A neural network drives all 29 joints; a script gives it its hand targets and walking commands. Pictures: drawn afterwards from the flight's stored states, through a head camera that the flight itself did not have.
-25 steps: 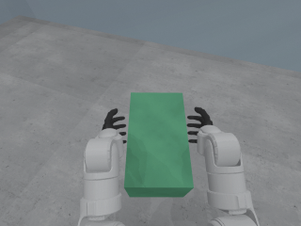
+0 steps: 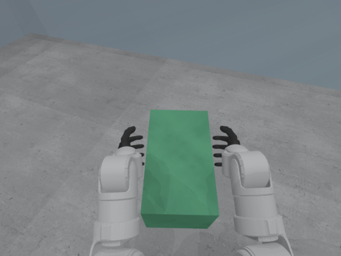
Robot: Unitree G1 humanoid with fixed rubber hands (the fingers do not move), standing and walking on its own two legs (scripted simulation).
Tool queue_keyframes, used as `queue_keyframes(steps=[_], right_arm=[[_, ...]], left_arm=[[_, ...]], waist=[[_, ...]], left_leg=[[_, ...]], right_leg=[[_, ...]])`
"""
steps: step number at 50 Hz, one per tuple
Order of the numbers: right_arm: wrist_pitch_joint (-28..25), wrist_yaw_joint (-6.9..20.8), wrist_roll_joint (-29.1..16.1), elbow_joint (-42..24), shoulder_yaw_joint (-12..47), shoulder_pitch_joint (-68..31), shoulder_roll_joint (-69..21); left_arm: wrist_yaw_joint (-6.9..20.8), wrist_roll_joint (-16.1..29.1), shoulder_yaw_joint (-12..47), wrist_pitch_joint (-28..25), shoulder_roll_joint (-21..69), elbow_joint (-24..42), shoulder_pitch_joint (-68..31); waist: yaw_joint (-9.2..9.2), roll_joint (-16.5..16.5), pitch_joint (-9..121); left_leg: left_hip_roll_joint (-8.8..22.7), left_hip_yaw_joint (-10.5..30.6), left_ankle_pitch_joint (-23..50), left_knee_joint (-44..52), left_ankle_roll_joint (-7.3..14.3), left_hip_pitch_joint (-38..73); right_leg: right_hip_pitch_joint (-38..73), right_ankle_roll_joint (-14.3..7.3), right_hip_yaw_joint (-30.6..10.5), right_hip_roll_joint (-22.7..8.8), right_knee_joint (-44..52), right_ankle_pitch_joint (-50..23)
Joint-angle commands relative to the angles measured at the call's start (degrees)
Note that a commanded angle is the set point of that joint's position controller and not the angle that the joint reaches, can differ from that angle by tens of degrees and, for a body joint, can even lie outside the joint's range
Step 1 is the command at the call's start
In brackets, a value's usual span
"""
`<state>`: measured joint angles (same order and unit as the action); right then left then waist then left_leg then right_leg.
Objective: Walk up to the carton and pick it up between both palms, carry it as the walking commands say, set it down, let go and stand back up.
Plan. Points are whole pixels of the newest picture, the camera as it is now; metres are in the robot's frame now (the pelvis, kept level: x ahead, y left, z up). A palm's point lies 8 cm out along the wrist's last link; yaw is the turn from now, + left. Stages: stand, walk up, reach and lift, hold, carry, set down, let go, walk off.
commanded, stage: carry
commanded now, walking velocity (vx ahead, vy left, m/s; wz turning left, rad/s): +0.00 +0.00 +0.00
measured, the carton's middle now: (177, 167) +0.34 +0.01 +0.00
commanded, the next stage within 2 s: hold in 1.42 s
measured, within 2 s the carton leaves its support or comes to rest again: neither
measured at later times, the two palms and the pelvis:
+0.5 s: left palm (117, 186) +0.24 +0.13 +0.09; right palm (234, 183) +0.24 -0.10 +0.08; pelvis -0.05 +0.01 +0.00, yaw +0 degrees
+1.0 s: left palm (119, 201) +0.23 +0.14 +0.05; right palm (235, 196) +0.23 -0.11 +0.05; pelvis -0.08 +0.01 -0.01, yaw +0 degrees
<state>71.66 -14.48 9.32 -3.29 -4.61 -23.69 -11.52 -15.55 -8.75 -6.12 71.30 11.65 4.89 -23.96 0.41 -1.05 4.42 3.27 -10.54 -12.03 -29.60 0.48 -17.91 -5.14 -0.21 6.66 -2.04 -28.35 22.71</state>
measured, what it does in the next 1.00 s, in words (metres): shifts its weight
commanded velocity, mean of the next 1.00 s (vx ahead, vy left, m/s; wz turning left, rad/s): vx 0.00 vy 0.00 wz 0.00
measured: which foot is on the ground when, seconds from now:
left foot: down 0.00-1.00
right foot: down 0.00-1.00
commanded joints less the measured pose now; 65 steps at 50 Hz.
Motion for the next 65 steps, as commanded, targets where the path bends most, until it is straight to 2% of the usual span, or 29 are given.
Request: queue_keyframes(steps=[1, 5, 7, 11, 17, 22, 27, 46, 65], right_arm=[[-2.46, 19.51, -24.91, -3.33, 33.02, -27.04, -61.48], [-3.11, 19.57, -24.29, -3.18, 32.86, -26.29, -60.96], [-3.49, 19.66, -24.11, -3.43, 32.88, -26.24, -60.71], [-4.12, 19.95, -24.12, -4.19, 32.94, -26.24, -60.17], [-5.66, 20.56, -22.35, -1.38, 30.86, -24.22, -58.22], [-9.47, 20.94, -19.30, 3.52, 27.78, -23.27, -56.36], [-14.89, 21.06, -16.36, 7.77, 25.24, -23.11, -54.77], [-27.25, 21.39, -11.59, 12.36, 24.76, -18.50, -51.51], [-29.11, 21.45, -11.03, 11.59, 25.75, -16.33, -50.56]], left_arm=[[21.59, 25.06, 32.73, -0.67, 62.11, 0.82, -23.61], [21.65, 24.40, 32.42, -1.25, 61.93, 0.22, -22.64], [21.64, 24.06, 32.43, -1.65, 61.89, 0.24, -22.27], [21.56, 23.56, 32.84, -2.40, 61.71, 1.00, -22.00], [21.64, 21.51, 31.75, -4.32, 59.99, -0.91, -20.78], [21.95, 18.45, 28.59, -8.24, 58.10, -5.98, -19.93], [22.23, 15.49, 25.67, -13.70, 56.53, -10.43, -19.86], [21.88, 11.29, 25.61, -26.21, 51.96, -13.92, -17.35], [21.42, 10.89, 26.52, -28.13, 49.99, -13.05, -15.16]], waist=[[0.36, -0.71, 18.15], [0.24, -1.48, 18.02], [0.18, -1.45, 18.13], [0.04, -0.42, 18.05], [-0.16, 0.80, 14.85], [-0.38, 1.16, 12.73], [-0.65, 1.43, 12.27], [-0.85, 2.12, 15.96], [-0.83, 1.17, 14.98]], left_leg=[[4.22, 4.38, 32.92, -2.63, 2.04, 11.97], [3.99, 4.36, 29.20, -3.14, 1.83, 10.46], [4.15, 4.60, 28.70, -3.28, 1.89, 10.83], [5.00, 5.54, 27.18, -2.50, 2.14, 11.71], [5.95, 7.19, 18.42, 0.83, 1.83, 10.08], [6.17, 8.15, 13.39, 2.83, 1.25, 8.48], [6.39, 9.06, 8.94, 4.34, 0.80, 7.07], [6.97, 8.50, 11.68, 3.42, 0.09, 6.22], [6.66, 7.41, 11.38, 2.78, -0.10, 5.11]], right_leg=[[2.74, 0.17, -4.39, -6.50, 0.93, -45.72], [3.31, -0.38, -4.48, -7.26, 0.09, -48.49], [2.37, -0.57, -4.37, -7.29, -0.15, -46.97], [-0.39, -0.89, -4.27, -6.79, 0.56, -36.90], [-4.85, -1.23, -5.07, -6.25, 3.67, -17.60], [-7.83, -1.30, -5.69, -6.08, 5.34, -9.81], [-9.75, -1.46, -5.90, -5.74, 6.03, -5.19], [-10.16, -1.54, -5.43, -5.69, 3.95, -10.25], [-9.91, -1.96, -5.63, -6.42, 3.79, -14.42]])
